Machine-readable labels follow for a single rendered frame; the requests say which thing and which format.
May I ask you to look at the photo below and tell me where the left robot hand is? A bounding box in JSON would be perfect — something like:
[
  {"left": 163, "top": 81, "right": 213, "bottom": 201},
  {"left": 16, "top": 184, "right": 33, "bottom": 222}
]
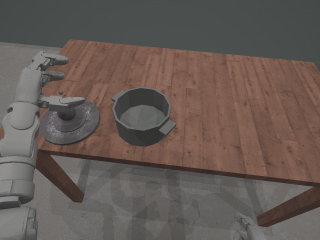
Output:
[{"left": 14, "top": 50, "right": 86, "bottom": 112}]

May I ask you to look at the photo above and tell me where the lid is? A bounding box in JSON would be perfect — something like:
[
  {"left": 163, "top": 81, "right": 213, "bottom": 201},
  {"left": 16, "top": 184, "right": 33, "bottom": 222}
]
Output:
[{"left": 39, "top": 100, "right": 100, "bottom": 146}]

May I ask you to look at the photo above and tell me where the knob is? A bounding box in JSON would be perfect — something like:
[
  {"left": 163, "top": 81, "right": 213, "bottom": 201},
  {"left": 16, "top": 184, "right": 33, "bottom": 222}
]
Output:
[{"left": 57, "top": 107, "right": 76, "bottom": 121}]

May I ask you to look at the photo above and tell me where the robot left forearm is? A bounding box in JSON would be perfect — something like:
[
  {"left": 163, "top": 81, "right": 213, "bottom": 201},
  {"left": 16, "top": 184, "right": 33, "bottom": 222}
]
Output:
[{"left": 0, "top": 102, "right": 40, "bottom": 210}]

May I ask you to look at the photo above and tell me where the pot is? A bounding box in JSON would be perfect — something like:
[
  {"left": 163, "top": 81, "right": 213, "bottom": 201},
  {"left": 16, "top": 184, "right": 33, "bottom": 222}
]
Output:
[{"left": 111, "top": 87, "right": 176, "bottom": 147}]

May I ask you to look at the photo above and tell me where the left robot upper arm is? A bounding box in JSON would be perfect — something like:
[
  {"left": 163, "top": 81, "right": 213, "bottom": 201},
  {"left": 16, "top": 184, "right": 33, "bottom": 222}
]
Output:
[{"left": 0, "top": 206, "right": 38, "bottom": 240}]

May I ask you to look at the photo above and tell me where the right robot hand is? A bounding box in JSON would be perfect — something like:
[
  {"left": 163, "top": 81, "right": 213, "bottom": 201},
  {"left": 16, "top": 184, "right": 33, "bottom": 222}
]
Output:
[{"left": 231, "top": 212, "right": 267, "bottom": 240}]

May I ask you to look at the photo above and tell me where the table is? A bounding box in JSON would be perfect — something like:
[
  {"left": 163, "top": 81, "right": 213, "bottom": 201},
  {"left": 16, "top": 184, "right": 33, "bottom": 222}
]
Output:
[{"left": 0, "top": 39, "right": 320, "bottom": 227}]

